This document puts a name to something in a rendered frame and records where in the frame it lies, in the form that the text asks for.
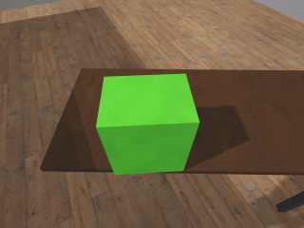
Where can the carton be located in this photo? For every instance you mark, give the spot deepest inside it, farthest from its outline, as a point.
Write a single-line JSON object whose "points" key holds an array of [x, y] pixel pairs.
{"points": [[147, 123]]}

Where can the table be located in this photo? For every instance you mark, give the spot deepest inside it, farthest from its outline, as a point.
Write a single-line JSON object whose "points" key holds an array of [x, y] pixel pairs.
{"points": [[251, 122]]}

